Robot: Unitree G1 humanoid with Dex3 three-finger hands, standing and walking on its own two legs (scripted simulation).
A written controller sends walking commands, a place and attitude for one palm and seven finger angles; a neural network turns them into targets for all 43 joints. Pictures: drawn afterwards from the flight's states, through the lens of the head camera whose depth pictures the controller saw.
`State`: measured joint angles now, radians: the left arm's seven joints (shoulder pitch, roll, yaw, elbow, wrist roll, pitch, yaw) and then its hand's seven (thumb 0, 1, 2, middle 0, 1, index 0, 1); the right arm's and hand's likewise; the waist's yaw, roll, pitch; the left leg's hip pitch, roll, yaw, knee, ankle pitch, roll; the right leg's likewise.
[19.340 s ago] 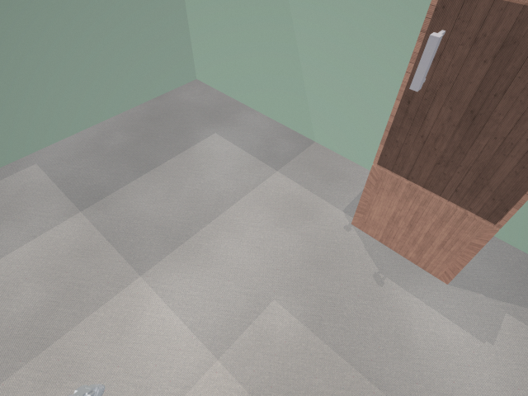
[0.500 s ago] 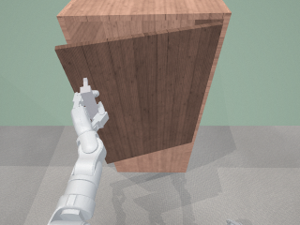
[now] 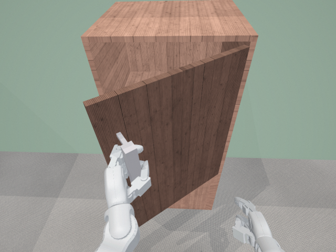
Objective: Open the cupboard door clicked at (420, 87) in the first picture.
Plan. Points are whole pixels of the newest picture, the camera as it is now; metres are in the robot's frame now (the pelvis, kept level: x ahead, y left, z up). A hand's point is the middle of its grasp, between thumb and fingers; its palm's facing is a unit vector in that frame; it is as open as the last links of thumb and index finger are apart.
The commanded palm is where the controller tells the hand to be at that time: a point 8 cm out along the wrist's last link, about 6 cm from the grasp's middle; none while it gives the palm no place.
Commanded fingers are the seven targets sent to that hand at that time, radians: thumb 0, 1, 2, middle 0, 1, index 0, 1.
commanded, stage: open thumb and fingers to let go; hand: left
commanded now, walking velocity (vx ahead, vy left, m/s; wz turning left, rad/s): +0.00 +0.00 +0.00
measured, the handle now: (129, 162) +0.30 +0.11 +0.10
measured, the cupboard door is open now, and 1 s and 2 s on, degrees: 37 34 36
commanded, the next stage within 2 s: slide the hand sideways off the handle in 0.86 s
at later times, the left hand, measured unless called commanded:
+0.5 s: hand (142, 169) +0.27 +0.08 +0.10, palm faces +0.39 -0.92 +0.00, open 11.5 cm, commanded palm +0.23 +0.12 +0.10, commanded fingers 0.00 -0.50 0.30 -0.28 -1.10 -0.28 -1.10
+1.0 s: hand (139, 171) +0.27 +0.09 +0.10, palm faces +0.33 -0.94 -0.01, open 14.3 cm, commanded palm +0.23 +0.12 +0.10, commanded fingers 0.00 -0.50 0.30 -0.15 -0.30 -0.15 -0.30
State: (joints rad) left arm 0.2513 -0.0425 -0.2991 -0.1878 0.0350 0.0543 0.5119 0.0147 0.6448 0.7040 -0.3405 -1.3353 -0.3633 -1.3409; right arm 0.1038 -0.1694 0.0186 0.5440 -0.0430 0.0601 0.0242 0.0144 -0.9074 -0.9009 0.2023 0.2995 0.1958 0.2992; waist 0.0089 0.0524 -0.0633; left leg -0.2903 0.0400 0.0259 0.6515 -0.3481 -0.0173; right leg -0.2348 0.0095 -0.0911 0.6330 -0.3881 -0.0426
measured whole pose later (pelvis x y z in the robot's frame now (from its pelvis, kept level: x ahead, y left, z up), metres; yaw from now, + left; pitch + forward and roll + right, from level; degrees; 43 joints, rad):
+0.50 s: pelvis -0.02 -0.01 +0.00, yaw +1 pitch -1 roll +0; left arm 0.08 -0.10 -0.21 -0.05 0.04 0.04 0.55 0.00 -0.13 0.47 -0.32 -1.24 -0.32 -1.24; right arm 0.20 -0.19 0.01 0.62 -0.05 0.08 -0.02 0.02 -0.91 -0.90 0.20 0.30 0.20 0.30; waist 0.01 0.05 -0.04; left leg -0.32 0.03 0.01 0.64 -0.31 -0.02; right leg -0.27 0.00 -0.11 0.64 -0.37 -0.05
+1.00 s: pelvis -0.02 +0.01 +0.00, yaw +1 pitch -1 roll -1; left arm 0.02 -0.09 -0.27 0.01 0.06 0.03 0.54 -0.01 -0.50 0.30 -0.44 -0.69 -0.44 -0.70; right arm 0.11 -0.16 0.03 0.60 -0.04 0.09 0.00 0.01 -0.91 -0.90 0.20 0.30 0.20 0.30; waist 0.04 0.04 -0.02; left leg -0.33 0.01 0.01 0.67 -0.31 0.00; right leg -0.27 -0.02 -0.11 0.65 -0.36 -0.03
